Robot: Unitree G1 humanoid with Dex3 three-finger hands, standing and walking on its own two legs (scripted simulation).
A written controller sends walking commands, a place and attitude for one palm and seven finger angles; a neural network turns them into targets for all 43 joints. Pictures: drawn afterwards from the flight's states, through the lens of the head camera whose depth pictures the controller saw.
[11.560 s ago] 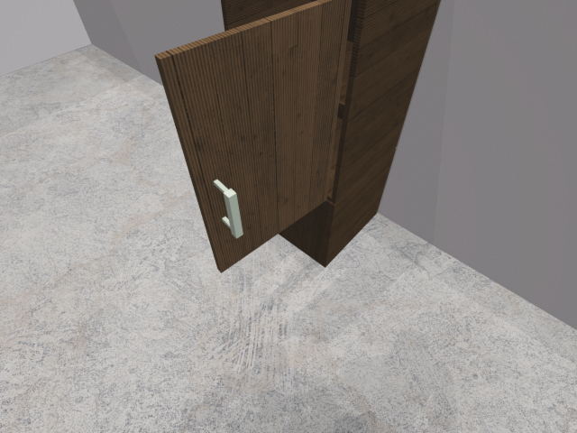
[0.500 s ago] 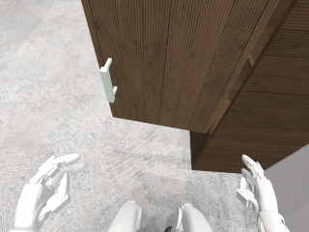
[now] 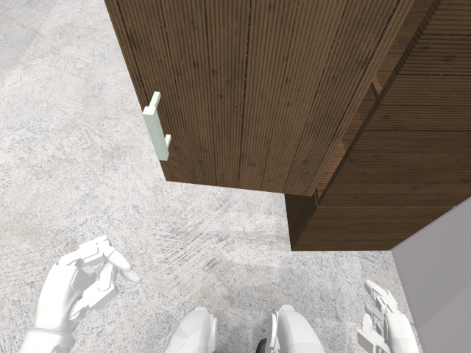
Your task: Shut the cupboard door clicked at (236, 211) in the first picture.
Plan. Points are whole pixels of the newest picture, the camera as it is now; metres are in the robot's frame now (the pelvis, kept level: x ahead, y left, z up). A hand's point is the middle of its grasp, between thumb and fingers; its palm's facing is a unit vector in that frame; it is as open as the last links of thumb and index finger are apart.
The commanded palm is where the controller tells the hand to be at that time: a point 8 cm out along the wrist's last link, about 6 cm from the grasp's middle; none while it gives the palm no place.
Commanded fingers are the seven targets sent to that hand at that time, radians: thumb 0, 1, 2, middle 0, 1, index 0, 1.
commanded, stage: raise the hand and make a fist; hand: left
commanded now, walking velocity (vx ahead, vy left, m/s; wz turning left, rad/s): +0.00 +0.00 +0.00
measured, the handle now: (159, 128) +0.51 +0.19 +0.03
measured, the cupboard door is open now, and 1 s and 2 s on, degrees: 83 83 83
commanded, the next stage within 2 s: bring the fist close to the handle in 0.90 s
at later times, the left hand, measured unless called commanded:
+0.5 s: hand (100, 274) +0.22 +0.21 +0.04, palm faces -0.04 -1.00 -0.03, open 3.1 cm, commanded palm +0.20 +0.26 +0.05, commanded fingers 0.00 0.90 0.90 -1.30 -1.50 -1.30 -1.50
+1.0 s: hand (115, 272) +0.23 +0.19 +0.04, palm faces -0.04 -1.00 -0.04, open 3.1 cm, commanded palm +0.21 +0.25 +0.04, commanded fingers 0.00 0.90 0.90 -1.30 -1.50 -1.30 -1.50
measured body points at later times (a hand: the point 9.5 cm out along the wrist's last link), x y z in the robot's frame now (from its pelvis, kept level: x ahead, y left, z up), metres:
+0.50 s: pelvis +0.00 +0.02 +0.00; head +0.09 +0.04 +0.44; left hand +0.22 +0.26 +0.05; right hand +0.21 -0.20 -0.07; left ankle +0.01 +0.09 -0.62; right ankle +0.06 -0.10 -0.62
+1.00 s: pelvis +0.01 +0.01 +0.00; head +0.09 +0.02 +0.44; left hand +0.22 +0.24 +0.05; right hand +0.20 -0.23 -0.07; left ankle +0.01 +0.09 -0.62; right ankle +0.06 -0.10 -0.62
